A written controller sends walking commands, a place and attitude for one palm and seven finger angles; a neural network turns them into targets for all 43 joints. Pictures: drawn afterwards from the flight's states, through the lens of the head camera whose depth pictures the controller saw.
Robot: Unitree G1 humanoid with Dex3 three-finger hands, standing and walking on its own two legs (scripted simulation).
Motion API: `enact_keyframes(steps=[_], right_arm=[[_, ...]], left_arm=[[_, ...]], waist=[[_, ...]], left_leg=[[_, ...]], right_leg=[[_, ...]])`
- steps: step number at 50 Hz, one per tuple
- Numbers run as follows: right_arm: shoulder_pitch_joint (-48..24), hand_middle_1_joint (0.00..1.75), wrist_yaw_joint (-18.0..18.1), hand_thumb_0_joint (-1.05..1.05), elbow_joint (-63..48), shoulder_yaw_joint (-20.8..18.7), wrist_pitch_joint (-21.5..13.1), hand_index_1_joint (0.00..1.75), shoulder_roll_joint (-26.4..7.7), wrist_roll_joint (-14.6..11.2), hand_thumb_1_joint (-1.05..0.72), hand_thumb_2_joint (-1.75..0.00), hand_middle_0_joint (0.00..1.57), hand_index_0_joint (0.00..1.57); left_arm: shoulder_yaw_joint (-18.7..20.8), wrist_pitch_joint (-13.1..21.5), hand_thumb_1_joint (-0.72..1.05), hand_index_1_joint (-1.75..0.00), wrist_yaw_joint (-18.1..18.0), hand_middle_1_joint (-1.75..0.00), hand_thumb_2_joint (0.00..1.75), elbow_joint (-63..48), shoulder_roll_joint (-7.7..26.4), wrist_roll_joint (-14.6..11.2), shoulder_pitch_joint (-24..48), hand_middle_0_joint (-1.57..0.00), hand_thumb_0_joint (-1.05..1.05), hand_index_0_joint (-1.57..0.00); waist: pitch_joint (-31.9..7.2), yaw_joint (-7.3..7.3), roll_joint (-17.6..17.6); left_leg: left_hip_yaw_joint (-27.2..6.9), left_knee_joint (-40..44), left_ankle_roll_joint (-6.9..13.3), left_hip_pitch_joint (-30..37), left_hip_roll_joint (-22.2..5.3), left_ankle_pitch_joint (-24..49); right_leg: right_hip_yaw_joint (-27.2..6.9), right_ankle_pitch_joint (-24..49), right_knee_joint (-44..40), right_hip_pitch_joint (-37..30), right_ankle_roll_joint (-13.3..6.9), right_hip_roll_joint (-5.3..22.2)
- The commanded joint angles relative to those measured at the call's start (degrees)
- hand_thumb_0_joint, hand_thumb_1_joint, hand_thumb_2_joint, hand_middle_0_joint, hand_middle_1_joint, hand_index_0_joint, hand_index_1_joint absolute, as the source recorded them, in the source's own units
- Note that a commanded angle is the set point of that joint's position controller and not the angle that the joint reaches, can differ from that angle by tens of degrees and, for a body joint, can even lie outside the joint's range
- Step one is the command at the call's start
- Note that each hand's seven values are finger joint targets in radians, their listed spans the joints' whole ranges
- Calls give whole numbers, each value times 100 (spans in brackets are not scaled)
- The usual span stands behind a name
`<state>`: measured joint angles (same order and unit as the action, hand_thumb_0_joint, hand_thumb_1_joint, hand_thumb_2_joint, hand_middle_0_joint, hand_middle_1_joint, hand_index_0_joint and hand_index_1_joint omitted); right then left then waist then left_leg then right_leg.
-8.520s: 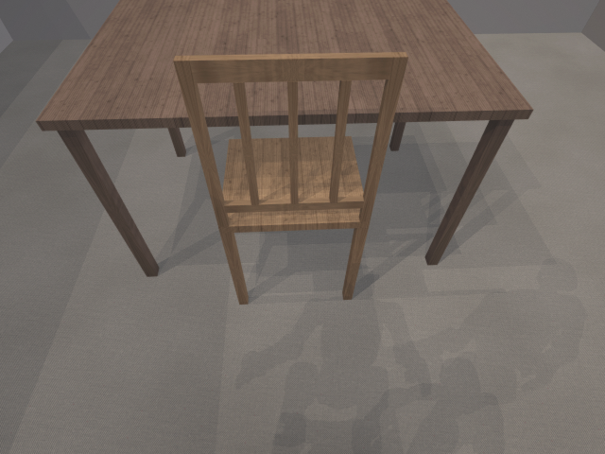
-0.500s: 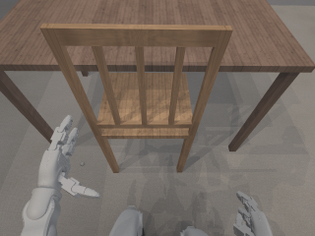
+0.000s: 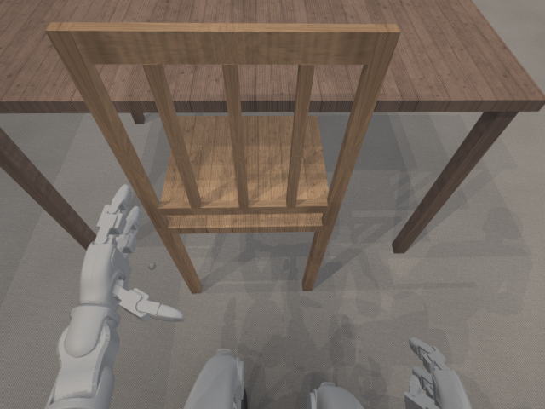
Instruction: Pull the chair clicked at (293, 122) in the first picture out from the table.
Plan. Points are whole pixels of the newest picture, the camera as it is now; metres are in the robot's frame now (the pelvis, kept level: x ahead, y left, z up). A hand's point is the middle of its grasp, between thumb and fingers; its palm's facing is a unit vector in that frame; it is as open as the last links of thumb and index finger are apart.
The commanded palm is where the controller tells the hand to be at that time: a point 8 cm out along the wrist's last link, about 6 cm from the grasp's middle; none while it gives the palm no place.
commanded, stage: aim the fingers beside a spindle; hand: left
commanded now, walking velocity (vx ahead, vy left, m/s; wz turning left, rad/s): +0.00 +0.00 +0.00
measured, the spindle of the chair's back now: (238, 149) +0.52 +0.08 +0.04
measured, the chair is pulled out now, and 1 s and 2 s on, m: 0.00 0.00 0.00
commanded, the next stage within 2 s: push the fingers through the gap in 1.16 s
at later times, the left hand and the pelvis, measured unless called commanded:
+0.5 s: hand (174, 244) +0.35 +0.17 +0.01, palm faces +0.04 -1.00 -0.03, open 16.9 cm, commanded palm +0.33 +0.21 +0.01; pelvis -0.01 +0.01 -0.02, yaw -1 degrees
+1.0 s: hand (190, 239) +0.36 +0.15 +0.01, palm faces +0.04 -1.00 -0.05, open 16.9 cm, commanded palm +0.34 +0.20 +0.01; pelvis +0.00 +0.01 -0.02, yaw -1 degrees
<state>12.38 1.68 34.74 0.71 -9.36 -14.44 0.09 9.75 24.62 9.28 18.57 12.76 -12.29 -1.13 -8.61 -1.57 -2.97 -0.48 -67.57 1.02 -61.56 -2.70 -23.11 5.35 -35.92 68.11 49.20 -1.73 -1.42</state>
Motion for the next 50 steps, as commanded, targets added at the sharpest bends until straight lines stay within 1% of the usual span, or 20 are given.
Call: enact_keyframes(steps=[1, 6, 9, 10, 14, 16, 18, 23, 26, 28, 30, 31, 34, 35, 38, 40, 43, 45, 48, 50], right_arm=[[-28, 30, 78, 0, -706, -306, -253, 30, -796, -17, -90, -90, 20, 20], [-2, 30, 43, 0, -698, -303, -176, 30, -804, -8, -90, -90, 20, 20], [47, 30, 17, 0, -695, -311, -103, 30, -815, 16, -90, -90, 20, 20], [18, 30, 5, 0, -700, -309, -79, 30, -805, 20, -90, -90, 20, 20], [64, 30, -22, 0, -664, -326, -8, 30, -815, 32, -90, -90, 20, 20], [34, 30, -40, 0, -669, -315, 20, 30, -805, 36, -90, -90, 20, 20], [73, 30, -28, 0, -611, -320, 64, 30, -834, 43, -90, -90, 20, 20], [106, 30, -49, 0, -582, -338, 127, 30, -859, 66, -90, -90, 20, 20], [132, 30, -75, 0, -542, -341, 191, 30, -851, 74, -90, -90, 20, 20], [178, 30, -101, 0, -557, -348, 230, 30, -856, 92, -90, -90, 20, 20], [210, 30, -132, 0, -580, -363, 299, 30, -862, 95, -90, -90, 20, 20], [191, 30, -147, 0, -623, -358, 330, 30, -850, 102, -90, -90, 20, 20], [208, 30, -184, 0, -675, -360, 416, 30, -828, 90, -90, -90, 20, 20], [200, 30, -196, 0, -698, -357, 447, 30, -816, 94, -90, -90, 20, 20], [179, 30, -197, 0, -681, -337, 515, 30, -781, 83, -90, -90, 20, 20], [169, 30, -179, 0, -667, -343, 532, 30, -797, 83, -90, -90, 20, 20], [165, 30, -158, 0, -626, -347, 524, 30, -791, 84, -90, -90, 20, 20], [180, 30, -158, 0, -622, -362, 498, 30, -783, 78, -90, -90, 20, 20], [180, 30, -159, 0, -625, -354, 524, 30, -786, 82, -90, -90, 20, 20], [166, 30, -156, 0, -612, -337, 550, 30, -783, 74, -90, -90, 20, 20]], left_arm=[[286, 393, -50, -8, -57, -8, 30, -1039, 764, -24, 1250, -6, 0, -6], [183, 369, -50, -8, -180, -8, 30, -810, 683, 63, 1585, -6, 0, -6], [317, 379, -50, -8, -285, -8, 30, -680, 803, 122, 1594, -6, 0, -6], [311, 401, -50, -8, -309, -8, 30, -693, 785, 126, 1664, -6, 0, -6], [276, 464, -50, -8, -392, -8, 30, -633, 758, 195, 1918, -6, 0, -6], [15, 478, -50, -8, -428, -8, 30, -609, 533, 239, 2112, -6, 0, -6], [80, 482, -50, -8, -482, -8, 30, -377, 586, 252, 2311, -6, 0, -6], [34, 551, -50, -8, -611, -8, 30, -345, 589, 373, 2725, -6, 0, -6], [-98, 533, -50, -8, -726, -8, 30, -222, 448, 429, 2961, -6, 0, -6], [-172, 519, -50, -8, -811, -8, 30, -178, 368, 487, 2956, -6, 0, -6], [45, 493, -50, -8, -894, -8, 30, -126, 542, 516, 2692, -6, 0, -6], [-5, 503, -50, -8, -933, -8, 30, -221, 503, 536, 2718, -6, 0, -6], [-55, 468, -50, -8, -1015, -8, 30, -293, 442, 577, 2571, -6, 0, -6], [37, 462, -50, -8, -1045, -8, 30, -296, 500, 561, 2400, -6, 0, -6], [-195, 487, -50, -8, -1065, -8, 30, -229, 279, 570, 2515, -6, 0, -6], [-93, 566, -50, -8, -1064, -8, 30, -251, 424, 601, 2609, -6, 0, -6], [-233, 654, -50, -8, -1021, -8, 30, -232, 301, 590, 2829, -6, 0, -6], [-340, 696, -50, -8, -989, -8, 30, -376, 238, 598, 2865, -6, 0, -6], [-233, 633, -50, -8, -977, -8, 30, -203, 317, 559, 2589, -6, 0, -6], [-92, 596, -50, -8, -950, -8, 30, -72, 453, 555, 2541, -6, 0, -6]], waist=[[-1691, -102, -38], [-1709, -110, -40], [-1802, -78, 90], [-1824, -72, -19], [-1872, -116, -7], [-1879, -186, -136], [-1783, -231, 99], [-2097, -202, -216], [-2068, -269, -199], [-2233, -254, -228], [-2301, -139, -192], [-2360, -150, -174], [-2349, -141, -178], [-2334, -83, -100], [-2055, -226, 81], [-2072, -209, 46], [-2051, -282, 100], [-2182, -263, -174], [-2165, -217, 103], [-2112, -185, 68]], left_leg=[[-251, 643, 92, 2270, 96, 711], [-310, 616, 77, 2243, 86, 627], [-311, 567, 84, 2140, 88, 681], [-299, 543, 79, 2151, 95, 701], [-338, 492, 63, 2150, 68, 646], [-382, 496, 53, 2249, 63, 558], [-392, 455, 64, 2068, 62, 368], [-487, 430, 15, 2298, 48, 363], [-542, 419, 12, 2333, 27, 361], [-580, 410, -4, 2449, 14, 505], [-570, 425, -17, 2488, 21, 690], [-566, 432, -16, 2528, 15, 781], [-572, 457, -16, 2577, 11, 885], [-551, 475, -21, 2529, 22, 900], [-454, 423, 24, 2294, 42, 781], [-444, 377, 28, 2231, 44, 769], [-446, 333, 39, 2206, 47, 644], [-494, 328, 21, 2460, 39, 769], [-411, 298, 48, 2278, 77, 848], [-360, 254, 60, 2119, 96, 820]], right_leg=[[-380, 1562, -1244, 285, 43, 5], [-337, 1421, -1163, 456, 25, -1], [-338, 1489, -1098, 418, 18, -25], [-350, 1522, -1081, 458, 17, -13], [-328, 1416, -1004, 597, 8, -34], [-300, 1289, -986, 791, 9, -28], [-305, 1124, -1006, 885, 19, -44], [-265, 1052, -848, 1093, -18, -46], [-228, 1058, -800, 1235, -13, -41], [-197, 1151, -733, 1264, -20, -49], [-193, 1279, -729, 1134, -35, -50], [-194, 1359, -716, 1102, -28, -49], [-178, 1437, -710, 1027, -32, -63], [-181, 1473, -733, 939, -32, -61], [-223, 1487, -807, 937, -2, -61], [-247, 1487, -769, 942, -9, -59], [-260, 1383, -788, 1011, 0, -58], [-248, 1421, -754, 1081, -19, -43], [-279, 1602, -801, 865, -15, -60], [-315, 1642, -792, 831, -13, -59]])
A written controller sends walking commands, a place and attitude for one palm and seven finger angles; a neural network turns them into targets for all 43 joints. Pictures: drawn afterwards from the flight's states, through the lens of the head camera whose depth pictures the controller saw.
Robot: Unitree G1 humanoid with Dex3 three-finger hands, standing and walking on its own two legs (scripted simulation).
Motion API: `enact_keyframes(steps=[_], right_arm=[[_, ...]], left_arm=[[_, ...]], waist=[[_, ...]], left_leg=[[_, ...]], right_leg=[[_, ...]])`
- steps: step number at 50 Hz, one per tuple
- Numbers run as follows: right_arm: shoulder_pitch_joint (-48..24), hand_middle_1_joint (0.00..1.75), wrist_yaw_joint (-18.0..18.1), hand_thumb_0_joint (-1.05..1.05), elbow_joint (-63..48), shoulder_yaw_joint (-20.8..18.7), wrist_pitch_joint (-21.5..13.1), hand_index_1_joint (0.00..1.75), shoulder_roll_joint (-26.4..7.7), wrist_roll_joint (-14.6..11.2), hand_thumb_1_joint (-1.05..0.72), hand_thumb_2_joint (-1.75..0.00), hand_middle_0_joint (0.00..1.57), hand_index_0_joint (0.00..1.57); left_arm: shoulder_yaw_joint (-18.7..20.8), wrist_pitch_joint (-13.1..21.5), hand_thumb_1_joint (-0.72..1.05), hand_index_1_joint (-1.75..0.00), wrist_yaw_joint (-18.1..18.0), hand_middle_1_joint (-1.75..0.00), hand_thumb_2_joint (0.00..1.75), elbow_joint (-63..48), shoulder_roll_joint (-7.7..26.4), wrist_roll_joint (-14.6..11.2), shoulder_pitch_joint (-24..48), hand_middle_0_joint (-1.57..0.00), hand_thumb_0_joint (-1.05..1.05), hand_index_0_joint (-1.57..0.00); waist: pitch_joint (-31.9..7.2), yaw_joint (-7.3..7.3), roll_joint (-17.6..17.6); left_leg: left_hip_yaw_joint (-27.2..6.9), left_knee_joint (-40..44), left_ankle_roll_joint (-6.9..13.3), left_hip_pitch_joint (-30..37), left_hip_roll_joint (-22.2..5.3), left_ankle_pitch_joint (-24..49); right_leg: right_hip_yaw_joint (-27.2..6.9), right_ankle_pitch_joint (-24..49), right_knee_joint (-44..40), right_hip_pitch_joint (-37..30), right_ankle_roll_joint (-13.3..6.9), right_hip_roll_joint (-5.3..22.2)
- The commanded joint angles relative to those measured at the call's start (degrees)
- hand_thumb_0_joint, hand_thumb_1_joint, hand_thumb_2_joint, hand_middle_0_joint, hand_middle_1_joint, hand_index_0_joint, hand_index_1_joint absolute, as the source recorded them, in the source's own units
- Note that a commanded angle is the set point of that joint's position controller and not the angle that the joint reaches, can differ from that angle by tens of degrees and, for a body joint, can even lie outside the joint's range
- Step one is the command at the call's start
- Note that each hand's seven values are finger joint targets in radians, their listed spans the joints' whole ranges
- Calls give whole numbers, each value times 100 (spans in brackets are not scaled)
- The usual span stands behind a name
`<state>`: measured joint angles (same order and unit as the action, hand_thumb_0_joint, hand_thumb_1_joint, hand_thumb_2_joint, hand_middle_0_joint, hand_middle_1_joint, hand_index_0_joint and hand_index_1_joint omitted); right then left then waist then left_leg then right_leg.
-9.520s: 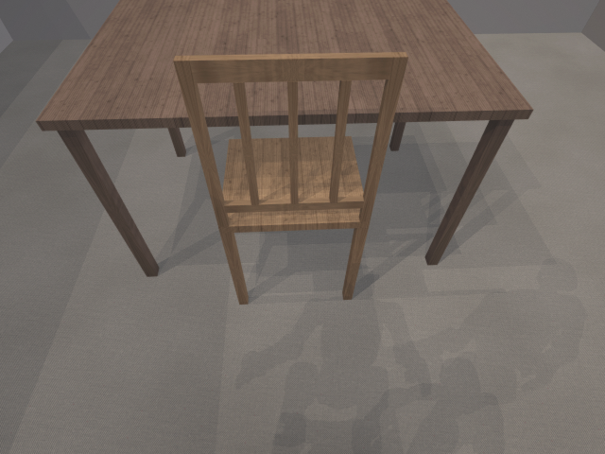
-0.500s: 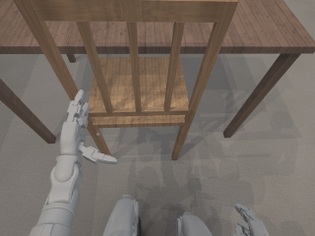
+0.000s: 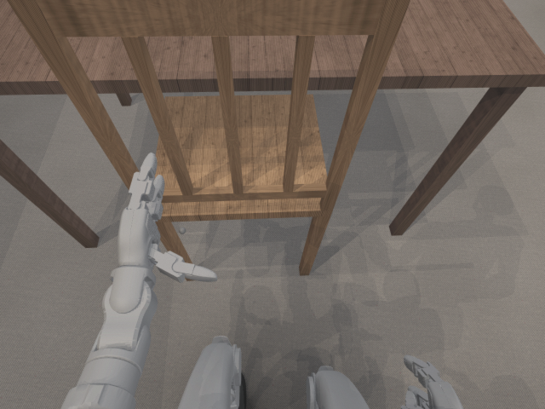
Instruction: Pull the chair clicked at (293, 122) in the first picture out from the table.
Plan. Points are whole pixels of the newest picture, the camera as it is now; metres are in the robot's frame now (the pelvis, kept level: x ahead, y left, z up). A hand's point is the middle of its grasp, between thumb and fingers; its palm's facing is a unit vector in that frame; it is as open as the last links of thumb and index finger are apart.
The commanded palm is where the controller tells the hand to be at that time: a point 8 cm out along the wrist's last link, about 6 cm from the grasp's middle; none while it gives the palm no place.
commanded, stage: aim the fingers beside a spindle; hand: left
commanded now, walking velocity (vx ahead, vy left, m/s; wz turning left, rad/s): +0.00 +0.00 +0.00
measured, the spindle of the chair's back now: (231, 132) +0.52 +0.08 +0.06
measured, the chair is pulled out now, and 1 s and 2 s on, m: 0.00 0.00 0.00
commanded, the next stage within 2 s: push the fingers through the gap in 0.16 s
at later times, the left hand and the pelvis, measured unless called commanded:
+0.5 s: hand (183, 215) +0.39 +0.15 +0.02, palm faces +0.06 -1.00 -0.05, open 16.9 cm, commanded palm +0.36 +0.20 +0.02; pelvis +0.00 -0.01 -0.01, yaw +0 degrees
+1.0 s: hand (185, 188) +0.43 +0.15 +0.02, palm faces +0.08 -1.00 -0.06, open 16.9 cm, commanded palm +0.41 +0.20 +0.02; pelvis +0.00 +0.00 -0.01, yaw -1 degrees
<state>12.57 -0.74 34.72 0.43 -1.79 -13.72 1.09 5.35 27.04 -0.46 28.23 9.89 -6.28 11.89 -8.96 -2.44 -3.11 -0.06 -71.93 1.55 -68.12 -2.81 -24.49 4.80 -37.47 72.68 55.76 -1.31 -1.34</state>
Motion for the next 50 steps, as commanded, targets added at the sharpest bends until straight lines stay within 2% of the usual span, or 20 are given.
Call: enact_keyframes(steps=[1, 2, 3, 5, 9, 13, 17, 24, 26, 29, 32, 34, 36, 38, 42, 43, 45, 47, 49, 50], right_arm=[[136, 30, 91, 0, -598, -300, -186, 30, -848, -22, -90, -90, 20, 20], [128, 30, 103, 0, -602, -302, -174, 30, -850, -26, -90, -90, 20, 20], [111, 30, 95, 0, -621, -291, -182, 30, -830, -20, -90, -90, 20, 20], [112, 30, 99, 0, -648, -302, -194, 30, -831, -24, -90, -90, 20, 20], [141, 30, 100, 0, -649, -306, -234, 30, -826, -38, -90, -90, 20, 20], [130, 30, 121, 0, -587, -307, -242, 30, -860, -60, -90, -90, 20, 20], [170, 30, 170, 0, -466, -316, -269, 30, -895, -36, -90, -90, 20, 20], [291, 30, 135, 0, -432, -301, -254, 30, -905, 1, -90, -90, 20, 20], [314, 30, 94, 0, -477, -307, -227, 30, -901, -8, -90, -90, 20, 20], [378, 30, 70, 0, -470, -302, -185, 30, -899, -31, -90, -90, 20, 20], [420, 30, 75, 0, -423, -320, -160, 30, -927, -21, -90, -90, 20, 20], [470, 30, 82, 0, -370, -315, -169, 30, -924, -28, -90, -90, 20, 20], [515, 30, 78, 0, -327, -336, -180, 30, -945, -4, -90, -90, 20, 20], [544, 30, 79, 0, -263, -343, -173, 30, -957, 16, -90, -90, 20, 20], [606, 30, 63, 0, -226, -338, -143, 30, -970, 40, -90, -90, 20, 20], [627, 30, 57, 0, -235, -333, -128, 30, -977, 38, -90, -90, 20, 20], [654, 30, 43, 0, -257, -343, -114, 30, -965, 37, -90, -90, 20, 20], [691, 30, 20, 0, -251, -343, -74, 30, -963, 44, -90, -90, 20, 20], [733, 30, 13, 0, -215, -336, -50, 30, -969, 42, -90, -90, 20, 20], [754, 30, 12, 0, -198, -349, -35, 30, -996, 48, -90, -90, 20, 20]], left_arm=[[429, 351, -50, -8, 34, -8, 30, -965, 800, -64, 1290, -6, 0, -6], [537, 371, -50, -8, 38, -8, 30, -942, 902, -58, 1304, -6, 0, -6], [471, 385, -50, -8, 69, -8, 30, -980, 815, -95, 1357, -6, 0, -6], [626, 448, -50, -8, 105, -8, 30, -1196, 984, -110, 1305, -6, 0, -6], [363, 444, -50, -8, 262, -8, 30, -1282, 757, -197, 1299, -6, 0, -6], [252, 387, -50, -8, 356, -8, 30, -1034, 665, -207, 1408, -6, 0, -6], [436, 441, -50, -8, 249, -8, 30, -1000, 912, -150, 2150, -6, 0, -6], [883, 375, -50, -8, 197, -8, 30, -458, 1239, -121, 2187, -6, 0, -6], [890, 338, -50, -8, 237, -8, 30, -493, 1230, -123, 2038, -6, 0, -6], [664, 268, -50, -8, 283, -8, 30, -343, 994, -150, 2253, -6, 0, -6], [814, 298, -50, -8, 278, -8, 30, -257, 1131, -166, 2346, -6, 0, -6], [710, 372, -50, -8, 267, -8, 30, -228, 1075, -130, 2797, -6, 0, -6], [795, 444, -50, -8, 226, -8, 30, -206, 1143, -91, 2832, -6, 0, -6], [845, 473, -50, -8, 184, -8, 30, -55, 1209, -64, 3069, -6, 0, -6], [1025, 480, -50, -8, 176, -8, 30, 234, 1359, -39, 3262, -6, 0, -6], [1115, 479, -50, -8, 180, -8, 30, 316, 1454, -14, 3186, -6, 0, -6], [1028, 502, -50, -8, 185, -8, 30, 232, 1367, 6, 3372, -6, 0, -6], [1014, 453, -50, -8, 181, -8, 30, 467, 1318, 20, 3293, -6, 0, -6], [898, 454, -50, -8, 175, -8, 30, 591, 1201, 33, 3674, -6, 0, -6], [1082, 446, -50, -8, 154, -8, 30, 726, 1358, 39, 3636, -6, 0, -6]], waist=[[-2015, -113, 213], [-1982, -88, 221], [-1995, -93, 137], [-2251, -18, -77], [-2194, -140, 26], [-1982, -194, 107], [-2136, -264, 10], [-2389, -144, 48], [-2515, -73, -117], [-2367, -222, 11], [-2324, -221, 166], [-2245, -337, 57], [-2387, -282, -93], [-2383, -351, -23], [-2447, -336, -40], [-2504, -284, -87], [-2654, -308, -342], [-2564, -327, -151], [-2429, -463, -88], [-2476, -415, -64]], left_leg=[[-365, 667, 17, 2619, 121, 887], [-336, 652, 18, 2541, 120, 868], [-298, 627, 29, 2505, 149, 874], [-306, 616, 9, 2715, 135, 1094], [-305, 575, 41, 2723, 130, 1190], [-333, 576, 36, 2554, 122, 870], [-350, 477, 43, 2594, 117, 812], [-296, 439, 35, 2489, 143, 1081], [-283, 482, 5, 2629, 134, 1250], [-301, 497, 36, 2607, 128, 1237], [-278, 499, 30, 2457, 130, 1111], [-318, 483, 42, 2519, 119, 1027], [-367, 513, 6, 2705, 108, 1081], [-377, 484, 12, 2693, 95, 1079], [-355, 469, 13, 2647, 108, 1081], [-340, 478, 3, 2621, 108, 1102], [-372, 490, -12, 2889, 98, 1317], [-384, 505, -16, 2822, 88, 1322], [-399, 484, 17, 2747, 84, 1180], [-381, 477, 6, 2678, 88, 1120]], right_leg=[[-285, 1793, -1272, 111, -42, -62], [-309, 1794, -1268, 92, -44, -69], [-343, 1851, -1281, 38, -41, -61], [-344, 2029, -1203, -13, -61, -62], [-347, 2178, -1221, -31, -41, -78], [-334, 1813, -1266, 190, -33, -76], [-367, 1693, -1238, 358, -27, -77], [-374, 2037, -1138, 113, -40, -111], [-363, 2202, -1115, 50, -51, -100], [-336, 2203, -1157, 148, -27, -123], [-370, 2130, -1199, 102, -9, -116], [-356, 1954, -1183, 320, -15, -130], [-323, 1886, -1157, 384, -37, -130], [-324, 1888, -1158, 467, -27, -139], [-337, 1877, -1156, 448, -24, -146], [-346, 1895, -1138, 415, -33, -147], [-305, 2015, -1081, 497, -45, -147], [-286, 2024, -1096, 494, -41, -159], [-277, 1896, -1127, 624, -25, -169], [-283, 1836, -1137, 591, -23, -166]])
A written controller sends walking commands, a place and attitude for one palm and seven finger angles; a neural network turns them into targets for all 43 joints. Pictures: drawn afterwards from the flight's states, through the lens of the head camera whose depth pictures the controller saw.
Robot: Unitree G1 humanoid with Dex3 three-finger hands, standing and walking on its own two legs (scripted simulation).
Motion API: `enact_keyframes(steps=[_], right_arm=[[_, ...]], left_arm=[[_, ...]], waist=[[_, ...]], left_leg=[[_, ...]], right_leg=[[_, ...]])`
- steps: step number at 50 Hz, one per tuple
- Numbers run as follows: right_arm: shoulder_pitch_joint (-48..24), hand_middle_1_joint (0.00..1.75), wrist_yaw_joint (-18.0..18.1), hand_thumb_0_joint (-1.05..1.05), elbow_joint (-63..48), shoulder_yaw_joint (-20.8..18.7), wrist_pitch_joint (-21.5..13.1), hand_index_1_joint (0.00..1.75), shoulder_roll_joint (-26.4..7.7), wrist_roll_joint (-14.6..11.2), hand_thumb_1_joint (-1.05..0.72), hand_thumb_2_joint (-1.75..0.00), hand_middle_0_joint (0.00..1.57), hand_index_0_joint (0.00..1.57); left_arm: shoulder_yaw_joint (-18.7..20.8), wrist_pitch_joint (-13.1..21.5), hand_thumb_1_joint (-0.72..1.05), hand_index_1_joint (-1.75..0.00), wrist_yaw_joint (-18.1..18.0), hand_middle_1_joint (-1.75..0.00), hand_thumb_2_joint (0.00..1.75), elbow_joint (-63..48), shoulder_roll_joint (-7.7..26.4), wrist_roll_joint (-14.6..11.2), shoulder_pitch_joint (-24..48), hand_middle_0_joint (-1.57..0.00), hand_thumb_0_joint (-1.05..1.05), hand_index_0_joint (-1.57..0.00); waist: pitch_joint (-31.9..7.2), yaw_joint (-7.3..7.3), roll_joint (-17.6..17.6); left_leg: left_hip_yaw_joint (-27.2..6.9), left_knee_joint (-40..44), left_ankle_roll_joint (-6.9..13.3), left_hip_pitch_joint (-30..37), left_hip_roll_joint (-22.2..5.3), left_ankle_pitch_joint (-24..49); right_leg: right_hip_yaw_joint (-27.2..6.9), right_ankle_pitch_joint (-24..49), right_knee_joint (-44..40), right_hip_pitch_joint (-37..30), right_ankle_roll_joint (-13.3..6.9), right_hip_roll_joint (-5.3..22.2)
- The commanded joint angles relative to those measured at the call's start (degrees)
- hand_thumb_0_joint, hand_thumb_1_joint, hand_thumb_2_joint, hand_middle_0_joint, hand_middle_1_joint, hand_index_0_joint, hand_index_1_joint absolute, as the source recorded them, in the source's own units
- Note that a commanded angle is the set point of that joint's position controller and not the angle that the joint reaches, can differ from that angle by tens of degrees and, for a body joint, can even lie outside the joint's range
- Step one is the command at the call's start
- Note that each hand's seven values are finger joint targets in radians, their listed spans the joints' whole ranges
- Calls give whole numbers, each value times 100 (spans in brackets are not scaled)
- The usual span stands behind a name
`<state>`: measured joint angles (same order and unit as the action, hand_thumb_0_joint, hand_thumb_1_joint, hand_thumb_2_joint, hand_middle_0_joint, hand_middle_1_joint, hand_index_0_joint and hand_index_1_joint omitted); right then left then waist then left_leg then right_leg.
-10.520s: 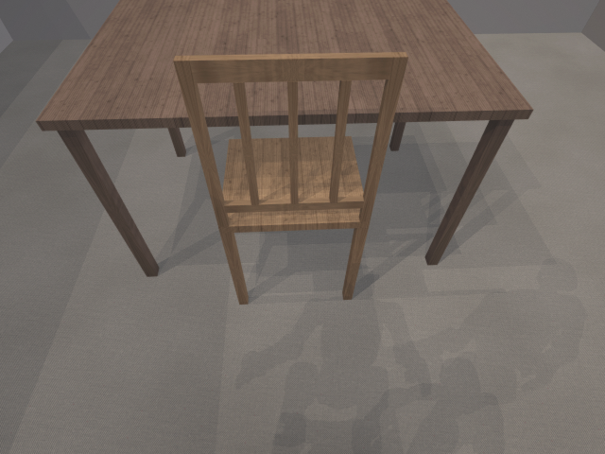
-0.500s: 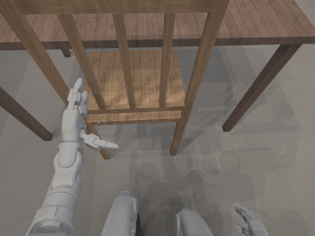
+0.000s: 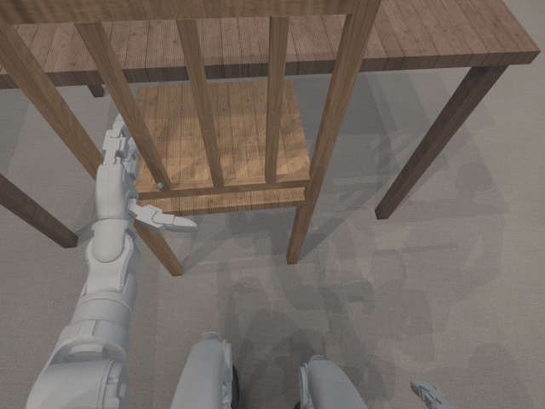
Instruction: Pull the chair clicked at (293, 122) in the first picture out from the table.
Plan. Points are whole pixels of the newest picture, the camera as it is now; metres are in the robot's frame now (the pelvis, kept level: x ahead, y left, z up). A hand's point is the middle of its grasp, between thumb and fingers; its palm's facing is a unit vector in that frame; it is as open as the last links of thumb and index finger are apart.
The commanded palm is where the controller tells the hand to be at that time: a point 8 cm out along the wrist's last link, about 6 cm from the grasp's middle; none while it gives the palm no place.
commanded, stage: push the fingers through the gap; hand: left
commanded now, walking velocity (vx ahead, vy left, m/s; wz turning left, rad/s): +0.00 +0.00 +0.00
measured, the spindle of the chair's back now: (206, 123) +0.52 +0.10 +0.06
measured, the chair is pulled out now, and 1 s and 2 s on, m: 0.00 0.00 0.00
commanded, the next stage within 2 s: hook a spindle and tug to test in 0.86 s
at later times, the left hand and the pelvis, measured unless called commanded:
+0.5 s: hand (154, 159) +0.48 +0.18 +0.03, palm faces +0.11 -0.99 -0.05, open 16.9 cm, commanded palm +0.44 +0.21 +0.03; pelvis +0.00 +0.00 -0.01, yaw -1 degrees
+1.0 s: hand (154, 162) +0.47 +0.18 +0.03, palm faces +0.11 -0.99 -0.04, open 16.9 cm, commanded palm +0.44 +0.22 +0.03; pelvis +0.00 +0.01 +0.00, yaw -1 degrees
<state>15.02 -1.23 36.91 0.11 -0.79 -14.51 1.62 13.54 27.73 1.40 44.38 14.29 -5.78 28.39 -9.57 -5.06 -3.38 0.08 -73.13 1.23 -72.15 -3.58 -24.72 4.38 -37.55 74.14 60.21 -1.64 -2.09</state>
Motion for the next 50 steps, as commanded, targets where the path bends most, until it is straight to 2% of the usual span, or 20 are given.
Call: enact_keyframes(steps=[1, 4, 7, 8, 10, 13, 15, 19, 21, 23, 24, 27, 33, 36, 38, 39, 40, 43, 47, 50], right_arm=[[506, 30, 66, 0, -397, -308, -109, 30, -931, 0, -90, -90, 20, 20], [563, 30, 60, 0, -378, -290, -96, 30, -912, 24, -90, -90, 20, 20], [613, 30, 45, 0, -342, -301, -50, 30, -938, 62, -90, -90, 20, 20], [629, 30, 27, 0, -348, -304, -39, 30, -915, 59, -90, -90, 20, 20], [686, 30, 11, 0, -334, -318, -8, 30, -932, 51, -90, -90, 20, 20], [739, 30, 1, 0, -262, -306, 64, 30, -954, 62, -90, -90, 20, 20], [745, 30, 1, 0, -281, -291, 62, 30, -955, 63, -90, -90, 20, 20], [833, 30, 1, 0, -225, -278, 91, 30, -955, 100, -90, -90, 20, 20], [841, 30, -31, 0, -230, -297, 102, 30, -947, 96, -90, -90, 20, 20], [911, 30, -51, 0, -224, -333, 131, 30, -973, 108, -90, -90, 20, 20], [940, 30, -66, 0, -252, -348, 139, 30, -970, 100, -90, -90, 20, 20], [951, 30, -82, 0, -239, -351, 215, 30, -1003, 84, -90, -90, 20, 20], [923, 30, -90, 0, -285, -322, 236, 30, -959, 112, -90, -90, 20, 20], [897, 30, -92, 0, -248, -305, 217, 30, -932, 124, -90, -90, 20, 20], [903, 30, -82, 0, -264, -307, 229, 30, -962, 122, -90, -90, 20, 20], [886, 30, -86, 0, -283, -305, 221, 30, -938, 117, -90, -90, 20, 20], [898, 30, -91, 0, -272, -309, 230, 30, -950, 117, -90, -90, 20, 20], [893, 30, -81, 0, -279, -309, 254, 30, -957, 107, -90, -90, 20, 20], [857, 30, -90, 0, -304, -311, 262, 30, -942, 93, -90, -90, 20, 20], [860, 30, -65, 0, -263, -308, 252, 30, -963, 97, -90, -90, 20, 20]], left_arm=[[404, 381, -50, -8, -49, -8, 30, -738, 1087, -1, 2036, -6, 0, -6], [381, 491, -50, -8, -27, -8, 30, -715, 1113, 55, 2453, -6, 0, -6], [577, 570, -50, -8, -10, -8, 30, -635, 1378, 101, 2590, -6, 0, -6], [472, 573, -50, -8, 11, -8, 30, -660, 1248, 109, 2635, -6, 0, -6], [466, 547, -50, -8, 33, -8, 30, -516, 1214, 110, 2618, -6, 0, -6], [615, 449, -50, -8, 61, -8, 30, -69, 1373, 114, 2753, -6, 0, -6], [652, 505, -50, -8, 96, -8, 30, -177, 1455, 103, 3002, -6, 0, -6], [812, 591, -50, -8, 164, -8, 30, -50, 1692, 120, 3317, -6, 0, -6], [683, 628, -50, -8, 207, -8, 30, -137, 1566, 151, 3370, -6, 0, -6], [676, 600, -50, -8, 200, -8, 30, -214, 1556, 160, 3336, -6, 0, -6], [547, 548, -50, -8, 213, -8, 30, -154, 1335, 144, 3199, -6, 0, -6], [689, 390, -50, -8, 166, -8, 30, 40, 1462, 121, 2962, -6, 0, -6], [793, 517, -50, -8, 29, -8, 30, -223, 1563, 162, 3102, -6, 0, -6], [701, 627, -50, -8, 12, -8, 30, -176, 1495, 208, 3280, -6, 0, -6], [814, 637, -50, -8, 30, -8, 30, -82, 1664, 226, 3140, -6, 0, -6], [652, 653, -50, -8, 57, -8, 30, -188, 1477, 210, 3258, -6, 0, -6], [746, 632, -50, -8, 73, -8, 30, -101, 1546, 211, 3123, -6, 0, -6], [725, 546, -50, -8, 125, -8, 30, 88, 1505, 171, 2992, -6, 0, -6], [585, 547, -50, -8, 173, -8, 30, -36, 1338, 116, 3064, -6, 0, -6], [686, 579, -50, -19, 155, -19, 30, -7, 1480, 112, 3195, -10, 0, -10]], waist=[[-2327, -148, 35], [-2445, -209, -135], [-2643, -182, -237], [-2693, -199, -340], [-2737, -230, -246], [-2446, -292, -3], [-2604, -262, -248], [-2674, -326, -185], [-2834, -306, -545], [-3014, -312, -501], [-3034, -335, -536], [-2787, -294, -268], [-2762, -299, -213], [-2653, -350, -398], [-2672, -299, -342], [-2720, -352, -501], [-2746, -295, -459], [-2657, -329, -267], [-2689, -328, -447], [-2661, -364, -318]], left_leg=[[-366, 580, 45, 2924, 175, 1045], [-348, 514, 63, 2942, 181, 1141], [-368, 471, 41, 3029, 162, 1290], [-369, 473, 37, 3133, 168, 1370], [-409, 481, 32, 3220, 147, 1462], [-333, 414, 74, 2757, 166, 1158], [-349, 409, 69, 2880, 168, 1233], [-350, 312, 90, 2766, 151, 1347], [-408, 341, 52, 3129, 134, 1503], [-478, 369, 36, 3362, 111, 1688], [-538, 414, 31, 3494, 108, 1752], [-492, 475, 37, 3247, 107, 1592], [-447, 492, 53, 3144, 127, 1452], [-464, 480, 43, 3201, 116, 1392], [-448, 491, 41, 3147, 114, 1357], [-448, 488, 49, 3265, 125, 1425], [-470, 502, 25, 3300, 112, 1433], [-440, 494, 43, 3131, 116, 1357], [-455, 507, 34, 3293, 123, 1414], [-453, 460, 56, 3173, 118, 1352]], right_leg=[[-269, 1801, -1298, 110, 13, -92], [-293, 1899, -1229, 131, 10, -100], [-293, 2000, -1168, 126, 4, -98], [-288, 2050, -1166, 146, 0, -101], [-249, 2097, -1156, 188, 0, -115], [-298, 1953, -1227, 152, 29, -120], [-309, 1963, -1181, 185, 11, -118], [-322, 2114, -1093, 150, 18, -128], [-274, 2087, -1064, 330, -12, -139], [-226, 2160, -1060, 340, -19, -151], [-187, 2126, -1047, 446, -25, -162], [-185, 2077, -1143, 335, -6, -157], [-224, 2018, -1181, 221, 13, -166], [-217, 1909, -1158, 391, 4, -162], [-238, 1914, -1162, 317, -7, -167], [-241, 1964, -1154, 369, -9, -160], [-205, 1929, -1148, 367, -16, -160], [-224, 1945, -1184, 309, 5, -167], [-211, 1934, -1200, 367, -14, -163], [-228, 1911, -1188, 392, 5, -160]])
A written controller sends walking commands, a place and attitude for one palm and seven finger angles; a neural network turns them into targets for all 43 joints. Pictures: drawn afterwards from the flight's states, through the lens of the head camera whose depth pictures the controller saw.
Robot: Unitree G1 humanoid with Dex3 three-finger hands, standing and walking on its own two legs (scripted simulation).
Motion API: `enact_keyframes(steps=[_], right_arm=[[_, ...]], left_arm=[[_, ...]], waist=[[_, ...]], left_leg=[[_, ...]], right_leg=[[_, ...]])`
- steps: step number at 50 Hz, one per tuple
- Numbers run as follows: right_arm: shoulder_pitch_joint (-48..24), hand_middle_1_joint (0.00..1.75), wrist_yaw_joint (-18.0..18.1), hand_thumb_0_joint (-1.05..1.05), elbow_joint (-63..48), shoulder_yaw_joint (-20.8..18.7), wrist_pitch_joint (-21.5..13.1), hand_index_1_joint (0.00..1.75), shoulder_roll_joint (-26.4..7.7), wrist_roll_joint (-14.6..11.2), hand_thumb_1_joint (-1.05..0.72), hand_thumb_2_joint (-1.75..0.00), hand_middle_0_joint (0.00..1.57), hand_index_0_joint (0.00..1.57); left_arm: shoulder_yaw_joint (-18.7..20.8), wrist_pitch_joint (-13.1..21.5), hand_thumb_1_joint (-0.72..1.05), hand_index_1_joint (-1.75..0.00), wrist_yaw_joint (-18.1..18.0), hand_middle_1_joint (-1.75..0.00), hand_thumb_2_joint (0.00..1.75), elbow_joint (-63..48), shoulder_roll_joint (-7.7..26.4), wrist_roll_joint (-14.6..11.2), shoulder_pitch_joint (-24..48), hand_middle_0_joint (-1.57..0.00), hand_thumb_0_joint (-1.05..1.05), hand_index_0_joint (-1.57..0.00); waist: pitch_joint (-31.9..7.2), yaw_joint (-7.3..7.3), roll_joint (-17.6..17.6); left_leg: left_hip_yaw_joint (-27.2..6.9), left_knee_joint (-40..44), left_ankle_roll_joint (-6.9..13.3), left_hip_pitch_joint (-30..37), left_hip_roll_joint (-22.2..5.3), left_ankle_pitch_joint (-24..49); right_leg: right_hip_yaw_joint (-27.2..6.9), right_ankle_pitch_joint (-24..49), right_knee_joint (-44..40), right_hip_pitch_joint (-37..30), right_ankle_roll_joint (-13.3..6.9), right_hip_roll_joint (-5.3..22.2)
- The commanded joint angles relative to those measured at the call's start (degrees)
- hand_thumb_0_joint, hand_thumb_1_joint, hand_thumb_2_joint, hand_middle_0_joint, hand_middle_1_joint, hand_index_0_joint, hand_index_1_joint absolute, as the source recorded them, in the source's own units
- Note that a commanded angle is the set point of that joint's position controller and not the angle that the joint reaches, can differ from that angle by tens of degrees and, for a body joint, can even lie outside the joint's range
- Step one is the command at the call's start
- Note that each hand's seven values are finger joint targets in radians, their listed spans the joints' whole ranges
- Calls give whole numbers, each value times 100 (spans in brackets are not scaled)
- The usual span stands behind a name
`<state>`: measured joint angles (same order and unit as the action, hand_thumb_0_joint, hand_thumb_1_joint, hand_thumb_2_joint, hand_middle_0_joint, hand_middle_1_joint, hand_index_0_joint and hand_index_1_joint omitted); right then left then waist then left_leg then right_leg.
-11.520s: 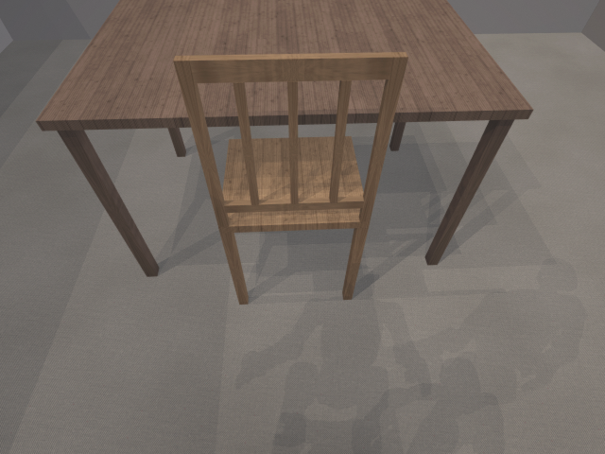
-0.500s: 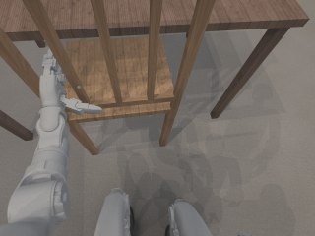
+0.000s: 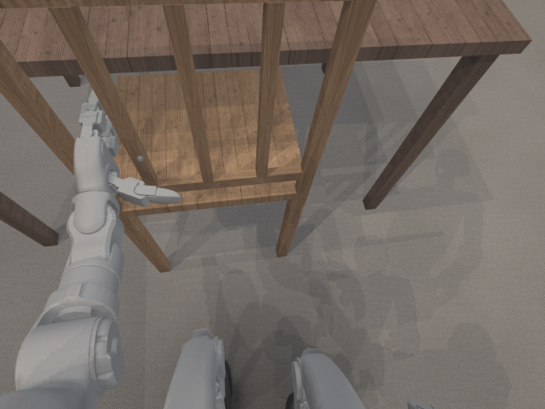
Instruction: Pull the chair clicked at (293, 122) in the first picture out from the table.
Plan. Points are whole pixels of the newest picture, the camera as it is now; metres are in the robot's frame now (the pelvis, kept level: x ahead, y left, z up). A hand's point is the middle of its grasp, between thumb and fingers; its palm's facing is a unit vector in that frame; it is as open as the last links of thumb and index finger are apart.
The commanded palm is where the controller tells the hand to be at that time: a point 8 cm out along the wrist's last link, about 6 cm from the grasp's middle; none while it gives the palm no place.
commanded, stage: hook a spindle and tug to test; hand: left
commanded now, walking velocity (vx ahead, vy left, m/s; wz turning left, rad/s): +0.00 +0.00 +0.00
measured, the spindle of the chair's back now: (195, 116) +0.52 +0.10 +0.07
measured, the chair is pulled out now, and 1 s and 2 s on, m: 0.00 0.00 0.06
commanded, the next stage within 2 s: step backward, pulling the chair out in 1.46 s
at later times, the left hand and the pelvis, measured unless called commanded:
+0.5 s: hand (144, 156) +0.47 +0.17 +0.04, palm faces +0.14 -0.99 -0.04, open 12.4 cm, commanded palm +0.44 +0.21 +0.03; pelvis +0.00 +0.00 +0.00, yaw +0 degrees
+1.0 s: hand (146, 157) +0.47 +0.17 +0.04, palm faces +0.14 -0.99 -0.02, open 5.5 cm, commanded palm +0.42 +0.21 +0.03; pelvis +0.02 +0.00 +0.01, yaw +0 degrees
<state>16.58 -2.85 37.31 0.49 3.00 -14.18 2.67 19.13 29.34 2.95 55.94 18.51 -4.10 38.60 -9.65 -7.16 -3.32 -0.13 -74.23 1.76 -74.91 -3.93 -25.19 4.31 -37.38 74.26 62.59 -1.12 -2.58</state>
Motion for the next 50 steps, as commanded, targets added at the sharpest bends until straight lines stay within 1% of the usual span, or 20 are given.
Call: enact_keyframes(steps=[1, 4, 5, 8, 11, 13, 15, 17, 18, 20, 23, 24, 26, 31, 32, 33, 36, 38, 48, 50], right_arm=[[712, 30, 107, 0, -289, -341, -127, 30, -999, 5, -90, -90, 20, 20], [692, 30, 86, 0, -366, -354, -145, 30, -956, -9, -90, -90, 20, 20], [691, 30, 86, 0, -338, -370, -134, 30, -982, -12, -90, -90, 20, 20], [689, 30, 96, 0, -287, -357, -110, 30, -976, -9, -90, -90, 20, 20], [676, 30, 101, 0, -319, -354, -129, 30, -979, 3, -90, -90, 20, 20], [672, 30, 101, 0, -346, -349, -133, 30, -969, 13, -90, -90, 20, 20], [671, 30, 87, 0, -342, -331, -125, 30, -952, 14, -90, -90, 20, 20], [656, 30, 72, 0, -353, -334, -106, 30, -939, 4, -90, -90, 20, 20], [671, 30, 77, 0, -320, -332, -109, 30, -952, 10, -90, -90, 20, 20], [664, 30, 83, 0, -346, -338, -127, 30, -955, 6, -90, -90, 20, 20], [674, 30, 78, 0, -364, -350, -125, 30, -960, 2, -90, -90, 20, 20], [679, 30, 75, 0, -372, -343, -129, 30, -946, -1, -90, -90, 20, 20], [699, 30, 74, 0, -317, -352, -122, 30, -957, -1, -90, -90, 20, 20], [697, 30, 51, 0, -357, -366, -108, 30, -953, -11, -90, -90, 20, 20], [694, 30, 38, 0, -361, -348, -101, 30, -919, -10, -90, -90, 20, 20], [705, 30, 39, 0, -358, -368, -98, 30, -934, -7, -90, -90, 20, 20], [680, 30, 21, 0, -406, -369, -103, 30, -929, -28, -90, -90, 20, 20], [687, 30, 21, 0, -389, -377, -95, 30, -933, -22, -90, -90, 20, 20], [605, 30, -25, 0, -548, -393, -90, 30, -891, -52, -90, -90, 20, 20], [580, 30, -17, 0, -569, -393, -87, 30, -909, -66, -90, -90, 20, 20]], left_arm=[[190, 437, -50, -24, -12, -24, 30, -1183, 1160, -46, 2235, -11, 0, -11], [-36, 479, -50, -41, 17, -41, 30, -1494, 898, -57, 2191, -17, 0, -17], [46, 465, -50, -46, -3, -46, 30, -1422, 999, -26, 2080, -18, 0, -18], [-76, 361, -50, -63, -55, -63, 30, -1111, 843, 1, 2226, -24, 0, -24], [32, 422, -50, -79, -120, -79, 30, -1321, 971, 0, 2303, -29, 0, -29], [143, 424, -50, -90, -154, -90, 30, -1305, 1064, -4, 2078, -32, 0, -32], [69, 437, -39, -101, -166, -101, 35, -1297, 985, 22, 2095, -36, 0, -36], [-46, 393, -28, -112, -172, -112, 40, -1153, 809, 21, 2031, -39, 0, -39], [13, 389, -22, -118, -177, -118, 42, -1071, 890, 18, 2118, -41, 0, -41], [-20, 449, -11, -129, -140, -129, 47, -1199, 908, 47, 2193, -45, 0, -45], [9, 456, 6, -145, -101, -145, 54, -1277, 932, 9, 2016, -50, 0, -50], [-95, 450, 12, -145, -90, -145, 56, -1261, 786, -19, 2045, -50, 0, -50], [-72, 443, 23, -145, -76, -145, 61, -1272, 819, -42, 2082, -50, 0, -50], [22, 425, 51, -145, -69, -145, 73, -1412, 958, -7, 1671, -50, 0, -50], [-142, 408, 56, -145, -69, -145, 76, -1424, 759, -8, 1778, -50, 0, -50], [-10, 414, 62, -145, -86, -145, 78, -1505, 908, -8, 1749, -50, 0, -50], [-114, 397, 79, -145, -94, -145, 85, -1688, 773, -45, 1569, -50, 0, -50], [-50, 373, 90, -145, -115, -145, 90, -1710, 821, -58, 1467, -50, 0, -50], [-162, 320, 90, -145, -109, -145, 90, -2245, 609, -163, 502, -50, 0, -50], [-179, 297, 90, -145, -115, -145, 90, -2248, 608, -161, 334, -50, 0, -50]], waist=[[-2679, -152, -299], [-2873, -138, -506], [-2874, -95, -525], [-2498, -223, -304], [-2713, -128, -516], [-2799, -82, -339], [-2731, -103, -425], [-2577, -161, -285], [-2504, -183, -197], [-2646, -152, -416], [-2739, -105, -364], [-2720, -156, -375], [-2713, -164, -315], [-2834, -27, -433], [-2757, -108, -370], [-2812, -55, -369], [-2870, -37, -501], [-2809, -41, -321], [-2911, 140, -324], [-2784, 101, -195]], left_leg=[[-417, 546, 5, 3390, 155, 1436], [-453, 589, -12, 3713, 155, 1667], [-486, 609, -40, 3769, 132, 1654], [-484, 619, -11, 3500, 133, 1300], [-495, 648, -33, 3676, 137, 1363], [-430, 607, -14, 3537, 158, 1458], [-455, 624, -22, 3605, 148, 1540], [-423, 637, -12, 3453, 157, 1362], [-407, 620, 4, 3320, 157, 1250], [-410, 611, -5, 3467, 155, 1336], [-406, 632, -15, 3517, 156, 1411], [-422, 628, -1, 3553, 159, 1459], [-429, 612, -9, 3547, 149, 1499], [-371, 623, -26, 3614, 160, 1744], [-372, 627, -7, 3594, 164, 1720], [-352, 612, -11, 3573, 162, 1753], [-377, 657, -34, 3764, 158, 1882], [-346, 647, -16, 3673, 166, 1906], [-271, 728, -44, 3856, 192, 2355], [-284, 741, -45, 3808, 168, 2408]], right_leg=[[-231, 1962, -1176, 78, -45, -107], [-207, 2102, -1147, 73, -69, -113], [-183, 2018, -1139, 150, -75, -109], [-178, 1756, -1226, 292, -45, -109], [-183, 1735, -1207, 250, -69, -97], [-221, 1931, -1200, 31, -54, -110], [-195, 1961, -1170, 121, -62, -105], [-202, 1869, -1234, 130, -41, -105], [-222, 1815, -1258, 99, -34, -111], [-236, 1841, -1208, 161, -53, -99], [-245, 1935, -1230, 25, -60, -111], [-237, 1974, -1215, 87, -60, -115], [-217, 2011, -1209, 77, -52, -109], [-247, 2283, -1183, -102, -66, -112], [-226, 2280, -1203, -82, -52, -116], [-252, 2358, -1202, -175, -51, -112], [-230, 2417, -1197, -142, -63, -122], [-244, 2537, -1222, -258, -49, -125], [-244, 3111, -1211, -644, -50, -110], [-225, 3164, -1194, -596, -41, -95]])
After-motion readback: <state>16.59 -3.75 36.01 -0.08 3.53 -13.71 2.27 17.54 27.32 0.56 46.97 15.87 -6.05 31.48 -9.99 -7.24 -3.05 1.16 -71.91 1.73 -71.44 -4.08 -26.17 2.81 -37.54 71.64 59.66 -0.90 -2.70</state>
